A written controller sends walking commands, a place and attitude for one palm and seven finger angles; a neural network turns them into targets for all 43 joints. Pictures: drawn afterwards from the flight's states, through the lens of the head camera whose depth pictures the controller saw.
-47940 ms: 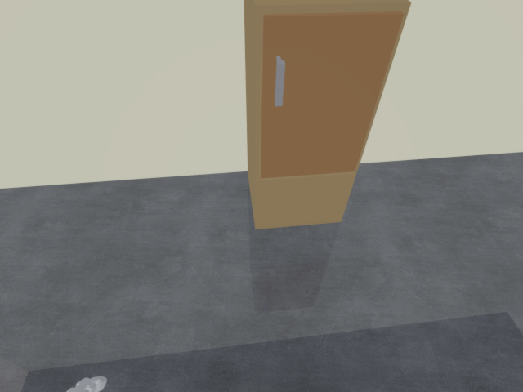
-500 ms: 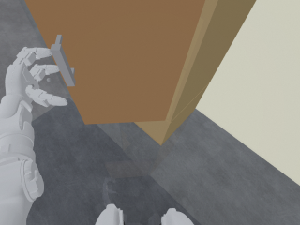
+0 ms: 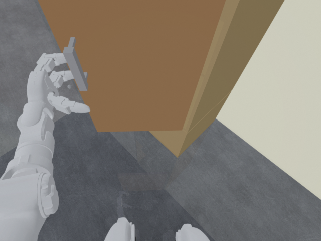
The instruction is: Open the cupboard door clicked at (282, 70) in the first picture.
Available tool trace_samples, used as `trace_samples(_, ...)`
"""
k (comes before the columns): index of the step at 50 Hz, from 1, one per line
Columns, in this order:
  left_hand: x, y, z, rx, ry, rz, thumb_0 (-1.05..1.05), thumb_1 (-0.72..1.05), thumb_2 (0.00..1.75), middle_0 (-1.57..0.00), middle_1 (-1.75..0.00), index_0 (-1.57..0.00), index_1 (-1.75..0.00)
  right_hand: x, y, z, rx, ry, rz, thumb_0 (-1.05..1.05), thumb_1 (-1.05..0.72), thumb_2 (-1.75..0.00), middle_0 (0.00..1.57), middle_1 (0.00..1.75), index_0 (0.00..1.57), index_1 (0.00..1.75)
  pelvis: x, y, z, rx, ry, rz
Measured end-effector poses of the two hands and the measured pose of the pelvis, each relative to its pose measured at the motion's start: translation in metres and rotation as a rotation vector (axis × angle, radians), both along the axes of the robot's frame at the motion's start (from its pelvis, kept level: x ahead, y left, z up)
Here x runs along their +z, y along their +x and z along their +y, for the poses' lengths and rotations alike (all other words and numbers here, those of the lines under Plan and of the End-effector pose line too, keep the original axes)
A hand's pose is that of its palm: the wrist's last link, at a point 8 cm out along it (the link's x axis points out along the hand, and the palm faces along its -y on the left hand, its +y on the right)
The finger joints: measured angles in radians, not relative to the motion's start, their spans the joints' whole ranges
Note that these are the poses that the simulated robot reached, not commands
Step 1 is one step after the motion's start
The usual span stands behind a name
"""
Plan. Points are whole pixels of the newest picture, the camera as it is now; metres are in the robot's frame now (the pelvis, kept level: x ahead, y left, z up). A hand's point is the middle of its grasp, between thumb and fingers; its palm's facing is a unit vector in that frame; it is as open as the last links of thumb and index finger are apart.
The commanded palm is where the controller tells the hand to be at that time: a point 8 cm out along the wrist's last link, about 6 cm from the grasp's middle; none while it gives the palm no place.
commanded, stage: slide the fingers in behind the handle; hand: left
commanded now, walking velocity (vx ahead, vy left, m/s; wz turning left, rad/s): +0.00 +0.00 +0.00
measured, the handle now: (78, 65) +0.54 +0.21 +0.08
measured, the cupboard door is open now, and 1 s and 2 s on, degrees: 48 47 47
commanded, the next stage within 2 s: move the hooked fingers beside the handle in 0.58 s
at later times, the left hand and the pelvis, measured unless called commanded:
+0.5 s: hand (71, 87) +0.47 +0.21 +0.08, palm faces +0.09 -1.00 +0.00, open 14.4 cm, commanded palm +0.45 +0.22 +0.08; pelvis +0.00 +0.00 +0.00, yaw +2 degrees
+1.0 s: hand (71, 85) +0.47 +0.21 +0.08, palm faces +0.08 -1.00 -0.01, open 14.3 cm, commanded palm +0.45 +0.24 +0.08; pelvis +0.00 +0.00 +0.00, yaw +1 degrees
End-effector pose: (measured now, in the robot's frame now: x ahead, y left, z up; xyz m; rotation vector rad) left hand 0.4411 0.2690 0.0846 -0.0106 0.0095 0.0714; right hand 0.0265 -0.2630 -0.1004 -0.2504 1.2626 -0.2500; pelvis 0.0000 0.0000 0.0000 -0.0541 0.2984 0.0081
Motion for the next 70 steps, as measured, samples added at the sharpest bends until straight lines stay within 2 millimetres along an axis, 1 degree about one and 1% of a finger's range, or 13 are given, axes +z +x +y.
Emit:
trace_samples(9, 0.0, -0.002, -0.002, 0.01, 0.005, -0.005, -0.01, -0.5, 0.3, -0.22, -1.2, -0.22, -1.19, -0.002, 0.0, -0.001, 0.015, 0.003, 0.011, 0.01, -0.9, -0.9, 0.2, 0.3, 0.2, 0.3, -0.001, -0.001, -0.002, 0.014, -0.002, 0.001)
trace_samples(20, 0.0, -0.004, -0.004, 0.018, 0.009, -0.008, -0.01, -0.5, 0.3, -0.19, -1.19, -0.2, -1.19, -0.005, 0.011, 0.001, 0.039, 0.012, -0.003, 0.01, -0.9, -0.9, 0.2, 0.3, 0.2, 0.3, -0.001, 0.001, 0.0, 0.022, -0.003, 0.003)
trace_samples(25, 0.0, -0.002, -0.004, 0.019, 0.009, -0.008, -0.01, -0.5, 0.3, -0.2, -1.2, -0.2, -1.2, -0.005, 0.017, 0.003, 0.053, 0.014, -0.011, 0.01, -0.9, -0.9, 0.2, 0.3, 0.2, 0.3, -0.001, 0.001, 0.0, 0.028, -0.003, 0.004)
trace_samples(32, 0.0, 0.0, -0.004, 0.018, 0.017, -0.012, -0.01, -0.5, 0.3, -0.21, -1.2, -0.2, -1.21, -0.007, 0.02, 0.005, 0.059, 0.019, -0.01, 0.01, -0.9, -0.9, 0.2, 0.3, 0.2, 0.3, -0.002, 0.002, 0.002, 0.029, -0.004, 0.01)
trace_samples(42, 0.0, 0.001, -0.004, 0.024, 0.019, -0.012, -0.01, -0.5, 0.3, -0.2, -1.2, -0.19, -1.21, -0.008, 0.019, 0.007, 0.061, 0.026, 0.002, 0.01, -0.9, -0.9, 0.2, 0.3, 0.2, 0.3, -0.002, 0.003, 0.003, 0.031, -0.004, 0.012)
trace_samples(50, 0.0, 0.004, -0.002, 0.012, 0.018, -0.01, -0.01, -0.5, 0.3, -0.22, -1.21, -0.21, -1.21, -0.006, 0.018, 0.005, 0.052, 0.017, 0.001, 0.01, -0.9, -0.9, 0.2, 0.3, 0.2, 0.3, -0.001, 0.004, 0.002, 0.026, -0.003, 0.012)
trace_samples(70, 0.0, 0.01, 0.003, -0.023, 0.012, -0.002, -0.01, -0.5, 0.3, -0.26, -1.21, -0.27, -1.21, -0.002, 0.006, -0.002, -0.001, -0.004, 0.011, 0.01, -0.9, -0.9, 0.2, 0.3, 0.2, 0.3, -0.001, 0.005, -0.001, 0.001, 0.002, 0.02)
